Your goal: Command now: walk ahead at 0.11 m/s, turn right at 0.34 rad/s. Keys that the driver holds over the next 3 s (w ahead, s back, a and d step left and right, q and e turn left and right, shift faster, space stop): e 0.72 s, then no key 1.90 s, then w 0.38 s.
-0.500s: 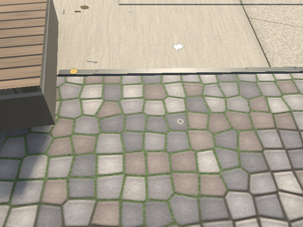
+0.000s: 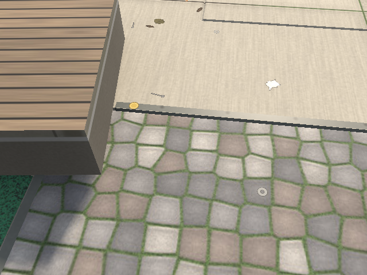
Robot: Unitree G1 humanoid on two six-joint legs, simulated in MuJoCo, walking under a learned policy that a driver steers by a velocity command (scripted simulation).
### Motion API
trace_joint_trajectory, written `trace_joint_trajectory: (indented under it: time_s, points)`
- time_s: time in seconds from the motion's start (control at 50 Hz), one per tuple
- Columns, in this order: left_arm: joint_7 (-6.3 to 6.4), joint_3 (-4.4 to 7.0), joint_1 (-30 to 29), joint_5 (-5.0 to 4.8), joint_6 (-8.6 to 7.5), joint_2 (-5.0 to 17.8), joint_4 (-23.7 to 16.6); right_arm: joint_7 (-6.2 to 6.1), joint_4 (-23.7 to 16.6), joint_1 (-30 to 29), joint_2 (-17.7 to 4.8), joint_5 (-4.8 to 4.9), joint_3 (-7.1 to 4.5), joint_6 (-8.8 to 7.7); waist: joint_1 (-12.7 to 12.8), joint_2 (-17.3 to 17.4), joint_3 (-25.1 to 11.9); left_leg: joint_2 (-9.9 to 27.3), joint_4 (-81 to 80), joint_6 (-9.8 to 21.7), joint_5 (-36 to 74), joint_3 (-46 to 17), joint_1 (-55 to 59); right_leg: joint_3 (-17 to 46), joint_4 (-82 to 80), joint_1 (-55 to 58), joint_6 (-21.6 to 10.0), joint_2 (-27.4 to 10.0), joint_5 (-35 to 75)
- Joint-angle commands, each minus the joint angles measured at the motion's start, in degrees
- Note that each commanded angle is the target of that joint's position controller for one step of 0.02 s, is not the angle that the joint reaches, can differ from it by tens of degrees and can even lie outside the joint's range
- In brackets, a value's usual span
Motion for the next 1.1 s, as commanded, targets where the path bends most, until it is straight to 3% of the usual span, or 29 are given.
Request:
trace_joint_trajectory:
  time_s: [0.02,0.04,0.06,0.08,0.1,0.12,0.14,0.18,0.24,0.3,0.42,0.46,0.48,0.5,0.52,0.54,0.56,0.58,0.62,0.68,0.84,0.92,0.96,0.98,1.0,1.02,1.04,1.06,1.1]
  points:
    - [0.47,2.97,-3.4,-0.17,0.87,10.6,-4.4,-1.17,-1.8,5.3,-5.6,0.31,-1.3,-0.15,-4.4,-8.5,-6.6,-1.6,-6.0,0.7,1.1,1.6,10.4,14.0,-0.1,-1.5,-7.5,-12.8,25.0]
    - [0.68,3.14,-4.7,-0.55,1.41,10.6,-4.8,-1.49,-1.5,7.0,-5.4,0.13,-1.31,-0.49,-5.8,-7.8,-5.8,-1.3,-12.6,1.3,4.5,1.4,14.2,15.1,1.9,-3.7,-6.0,-11.7,19.3]
    - [0.83,2.94,-4.5,-0.87,1.68,9.3,-5.4,-1.96,-1.5,8.3,-7.1,-0.5,-1.73,-1.01,-6.0,-5.2,-5.7,2.7,-17.8,2.4,6.3,-2.5,18.4,15.7,4.8,-7.1,-3.5,-9.6,11.0]
    - [0.84,1.92,-2.9,-1.03,1.58,5.0,-6.8,-2.57,-2.3,9.9,-10.9,-1.39,-2.34,-1.39,-5.1,4.5,-8.2,15.8,-21.5,5.2,13.0,-13.3,23.5,10.7,14.7,-11.3,-0.8,-5.1,-3.9]
    - [1.39,1.78,0.9,-1.06,2.11,3.8,-7.2,-2.43,-2.8,7.5,-15.5,-0.33,-3.5,-0.47,-3.5,14.3,-7.5,25.6,-24.8,13.0,21.2,-23.6,21.3,-0.6,25.2,-17.4,0.4,4.3,-25.9]
    - [1.55,2.84,1.4,0.81,2.88,8.0,-6.3,-2.37,-2.9,8.7,-12.5,0.35,-3.24,-0.04,-4.1,9.4,-7.8,26.2,-24.8,16.8,21.4,-23.7,18.6,-0.6,36.0,-16.7,0.8,0.3,-26.9]
    - [1.29,3.49,0.3,0.93,3.44,8.7,-5.6,-2.36,-3.4,6.0,-8.4,0.41,-2.09,-0.12,-2.7,4.9,-5.3,22.5,-25.0,16.1,20.0,-18.4,16.1,0.4,39.2,-16.6,1.2,-1.2,-22.9]
    - [0.77,3.76,-0.2,0.89,4.57,7.7,-5.3,-2.56,-4.6,1.3,-6.3,-0.2,-1.44,-0.04,-1.0,5.4,-3.7,16.7,-25.1,12.9,21.0,-8.9,14.3,-0.4,41.5,-16.1,2.9,-2.6,-17.1]
    - [-0.27,3.55,-1.4,0.29,5.44,6.7,-6.2,-2.51,-4.0,3.4,-7.0,-0.53,-1.81,-0.25,-1.9,6.0,-5.3,14.9,-23.0,12.8,29.0,-2.5,17.2,-2.1,40.5,-15.9,4.8,-2.2,-14.4]
    - [-1.09,3.01,-5.0,0.15,6.13,5.9,-8.1,-2.18,-3.4,5.3,-8.2,-0.58,-2.44,-0.18,-3.5,7.1,-5.9,16.3,-22.6,13.3,25.3,-1.1,19.2,-3.0,33.6,-15.1,5.2,-3.3,-14.2]
    - [-1.93,2.36,-8.4,-0.48,6.07,6.2,-11.4,-0.61,-3.0,5.8,-11.8,-0.98,-4.01,0.41,-4.9,9.1,-6.9,18.6,-19.1,12.2,23.2,1.6,17.5,-7.3,18.6,-5.8,2.6,-3.2,-15.2]
    - [-1.91,2.3,-6.4,-0.44,5.42,5.8,-11.3,-0.41,-3.0,4.9,-12.7,-0.38,-4.49,0.91,-3.0,7.7,-7.2,18.1,-14.8,9.5,20.3,3.9,15.2,-8.4,8.5,0.1,1.0,-2.4,-9.3]
    - [-1.48,2.48,-5.1,-0.07,4.8,6.7,-10.9,-0.3,-2.5,5.9,-12.4,-0.3,-4.61,1.13,-2.1,4.7,-7.0,17.0,-10.6,6.1,14.9,6.0,11.5,-6.3,1.1,4.9,0.1,-2.4,-3.5]
    - [-0.76,3.45,-4.2,0.79,4.01,11.2,-11.0,0.1,-2.7,8.2,-9.7,-0.57,-4.16,1.48,-2.4,-7.8,-5.7,12.0,1.6,1.5,1.6,11.2,2.8,8.3,-8.0,9.3,-2.0,-11.7,-1.7]
    - [-0.7,5.5,-3.4,0.58,3.75,20.3,-12.2,-0.57,-7.2,4.8,-5.9,-0.44,-2.89,2.13,-1.9,-20.2,-2.5,1.1,10.1,-2.0,-20.4,11.1,-10.6,28.1,-8.3,7.9,-10.4,-26.4,19.0]
    - [-0.34,5.74,0.1,0.65,3.84,18.2,-11.2,-1.32,-7.2,1.1,-8.1,-0.85,-3.15,2.88,1.3,-12.0,-3.6,2.6,18.8,-1.7,-20.2,2.9,-9.7,25.2,-6.7,6.5,-14.7,-25.9,21.3]
    - [0.09,4.66,-3.0,0.29,3.97,14.8,-11.3,-1.07,-6.4,2.3,-8.2,0.13,-3.38,3.11,-1.4,-8.9,-2.6,3.3,20.9,-1.2,-15.2,1.0,-9.2,19.7,-6.2,5.1,-13.9,-21.9,18.9]
    - [0.39,3.95,-7.6,0.11,4.23,12.5,-12.0,-0.77,-5.4,3.9,-8.6,0.67,-3.57,2.71,-3.7,-7.9,-1.3,3.8,19.6,-0.9,-10.0,0.2,-8.4,15.5,-6.4,3.8,-11.2,-17.4,15.4]
    - [0.7,3.35,-10.5,-0.44,4.14,10.5,-13.1,-0.32,-4.1,6.1,-10.0,-0.81,-4.14,2.3,-4.6,-9.3,-3.8,2.7,20.8,-1.0,-5.6,1.0,-7.2,12.5,-5.1,6.0,-9.7,-13.6,20.3]
    - [0.36,3.64,-7.3,-0.72,3.76,11.3,-12.5,0.04,-4.6,5.7,-8.7,-0.42,-3.91,2.57,-3.7,-6.4,-5.8,2.0,19.9,-1.8,-4.8,0.7,-7.4,13.9,-4.3,8.7,-10.3,-13.6,21.8]
    - [0.68,3.36,-4.6,0.53,3.6,11.5,-11.5,-0.61,-5.7,3.4,-7.6,0.21,-3.07,2.83,-1.4,-7.9,-5.4,0.9,7.1,-0.9,-7.1,0.8,-1.3,18.1,-3.3,7.3,-11.0,-14.0,18.3]
    - [0.65,2.86,-6.6,0.8,3.8,11.3,-10.9,-1.02,-5.4,4.8,-7.4,0.88,-2.7,2.54,-2.3,-8.2,-5.4,-0.5,-1.3,0.8,-7.8,1.5,7.2,19.7,-1.8,3.8,-9.7,-13.5,20.7]
    - [0.92,2.32,-8.7,0.2,3.95,10.5,-10.4,-1.35,-4.2,7.8,-6.2,0.84,-2.29,2.05,-4.7,-7.1,-5.4,-0.8,-13.6,1.8,-1.2,2.0,14.7,19.6,0.2,1.4,-7.3,-11.9,19.5]
    - [1.13,1.76,-9.0,-0.22,3.8,9.3,-10.2,-1.66,-3.7,9.0,-6.1,0.35,-2.05,1.45,-5.5,-5.3,-5.5,1.2,-22.1,2.4,6.0,-0.1,20.5,19.3,1.2,-1.9,-4.6,-10.3,13.9]
    - [1.12,0.78,-7.1,-0.24,3.37,6.2,-10.4,-2.14,-4.3,8.4,-9.1,-0.82,-2.21,0.7,-3.9,2.2,-6.5,10.8,-26.6,4.0,7.2,-10.0,24.3,15.6,6.0,-5.1,-1.4,-6.4,4.2]
    - [1.27,0.56,-4.0,-0.71,3.28,5.3,-9.8,-1.76,-5.9,3.3,-12.6,-0.6,-2.31,0.38,-1.0,8.1,-5.2,19.5,-27.6,9.0,18.8,-19.4,21.0,7.4,8.5,-7.6,0.4,1.9,-10.8]
    - [1.51,1.34,-4.7,0.22,3.84,8.4,-8.5,-1.27,-4.9,3.9,-11.4,-0.3,-2.2,0.39,-2.8,9.2,-5.6,21.7,-25.8,14.2,20.5,-19.2,14.2,4.3,14.8,-1.6,0.9,0.5,-18.8]
    - [1.35,1.53,-5.7,0.02,4.11,8.8,-8.0,-0.83,-4.7,2.7,-8.4,-0.16,-1.19,0.06,-2.5,7.4,-3.8,18.9,-26.0,14.3,20.1,-16.7,13.1,4.4,16.9,-1.1,1.1,-0.1,-17.6]
    - [0.9,1.35,-6.3,-0.06,4.26,7.5,-6.9,-0.96,-4.0,1.3,-7.4,-0.15,-0.59,-0.09,-2.1,8.2,-2.7,13.4,-24.8,11.1,19.4,-10.7,14.3,3.4,16.4,-1.5,1.9,-0.5,-14.4]
Next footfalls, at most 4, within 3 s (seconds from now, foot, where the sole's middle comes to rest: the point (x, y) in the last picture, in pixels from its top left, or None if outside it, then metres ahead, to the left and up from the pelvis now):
0.08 left None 0.11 0.10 -0.78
0.50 right None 0.01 -0.10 -0.78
1.00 left None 0.10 0.07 -0.78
1.24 right None -0.04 -0.11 -0.78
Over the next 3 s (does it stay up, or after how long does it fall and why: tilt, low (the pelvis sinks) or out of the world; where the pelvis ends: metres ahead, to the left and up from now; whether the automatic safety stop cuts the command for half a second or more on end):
stays up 0.09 -0.02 -0.01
